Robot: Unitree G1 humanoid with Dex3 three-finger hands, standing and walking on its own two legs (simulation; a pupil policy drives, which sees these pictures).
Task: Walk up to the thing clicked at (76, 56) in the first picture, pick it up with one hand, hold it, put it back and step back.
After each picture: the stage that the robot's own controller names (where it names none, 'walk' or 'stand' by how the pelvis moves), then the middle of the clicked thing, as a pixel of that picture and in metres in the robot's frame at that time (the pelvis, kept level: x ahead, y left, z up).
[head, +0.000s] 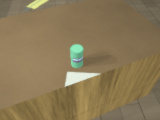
stand; (76, 56) +0.62 +0.05 -0.12
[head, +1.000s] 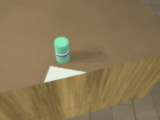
sink last; (62, 50) +0.58 +0.12 -0.09
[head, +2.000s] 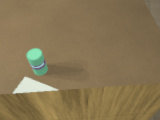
stand; (37, 62) +0.50 +0.24 -0.08
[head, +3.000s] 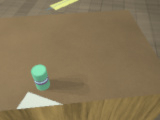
stand; (41, 77) +0.48 +0.22 -0.12
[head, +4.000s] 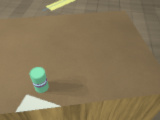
stand; (39, 80) +0.47 +0.21 -0.12
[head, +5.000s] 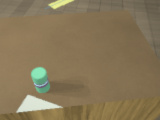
stand; (41, 80) +0.47 +0.21 -0.12
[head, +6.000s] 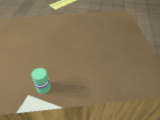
stand; (41, 81) +0.46 +0.21 -0.12
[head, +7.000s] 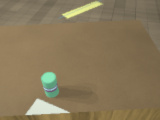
rise first; (50, 85) +0.47 +0.19 -0.12
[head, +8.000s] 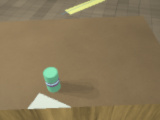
go down; (52, 80) +0.48 +0.19 -0.12
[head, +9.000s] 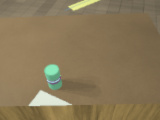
go down; (53, 77) +0.49 +0.19 -0.12
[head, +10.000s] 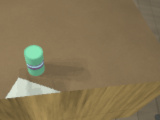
go down; (35, 61) +0.48 +0.17 -0.05
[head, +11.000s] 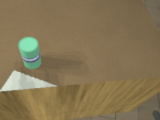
close in; (30, 53) +0.49 +0.18 -0.04
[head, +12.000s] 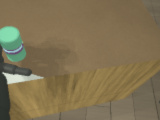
close; (12, 45) +0.51 +0.19 -0.01
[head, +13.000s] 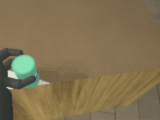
lift; (27, 72) +0.40 +0.16 -0.01
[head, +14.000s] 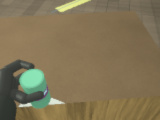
lift; (36, 89) +0.31 +0.16 +0.08
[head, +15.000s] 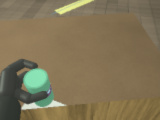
hold; (40, 88) +0.31 +0.15 +0.08
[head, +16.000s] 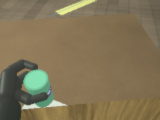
hold; (40, 89) +0.31 +0.15 +0.08
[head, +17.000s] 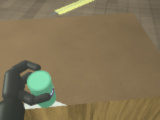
hold; (42, 90) +0.31 +0.14 +0.08
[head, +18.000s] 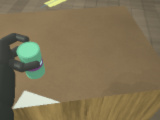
crouch; (32, 61) +0.41 +0.17 +0.09
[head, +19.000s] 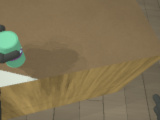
lower; (11, 50) +0.48 +0.17 -0.02
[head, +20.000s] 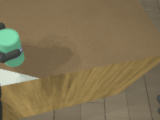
lower; (10, 48) +0.48 +0.17 +0.00
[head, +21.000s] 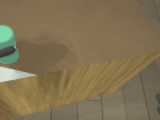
lower; (5, 45) +0.49 +0.18 +0.00
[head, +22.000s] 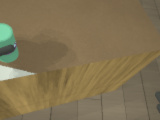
lower; (4, 44) +0.49 +0.18 +0.00
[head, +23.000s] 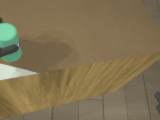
loosen; (8, 43) +0.49 +0.18 +0.00
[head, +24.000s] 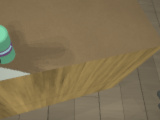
withdraw; (0, 45) +0.48 +0.18 +0.00
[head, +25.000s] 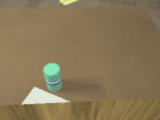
sink last; (53, 77) +0.45 +0.16 -0.07
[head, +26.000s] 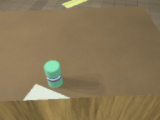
stand; (53, 74) +0.47 +0.16 -0.06
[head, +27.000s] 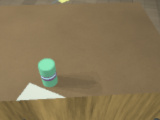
stand; (48, 73) +0.46 +0.17 -0.05
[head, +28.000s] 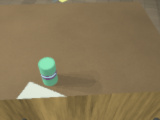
stand; (48, 72) +0.47 +0.17 -0.05
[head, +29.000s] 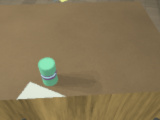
stand; (48, 72) +0.47 +0.17 -0.06
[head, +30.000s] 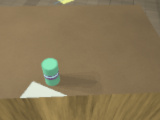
stand; (51, 72) +0.47 +0.16 -0.07
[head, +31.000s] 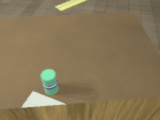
walk; (50, 82) +0.46 +0.17 -0.12
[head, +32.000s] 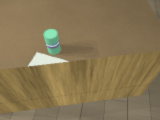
walk; (52, 42) +0.62 +0.18 -0.10
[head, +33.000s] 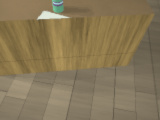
walk; (57, 1) +0.96 +0.15 -0.10
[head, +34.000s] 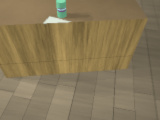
stand; (61, 8) +1.06 +0.18 -0.12
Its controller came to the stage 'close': yes
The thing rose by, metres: 0.21
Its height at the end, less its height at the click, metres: +0.00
